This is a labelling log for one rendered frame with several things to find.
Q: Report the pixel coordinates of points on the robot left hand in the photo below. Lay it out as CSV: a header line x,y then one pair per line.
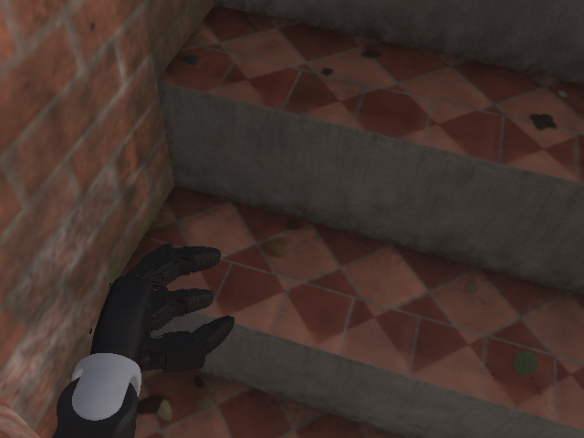
x,y
133,309

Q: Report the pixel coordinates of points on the robot left forearm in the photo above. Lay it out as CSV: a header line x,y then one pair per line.
x,y
102,399

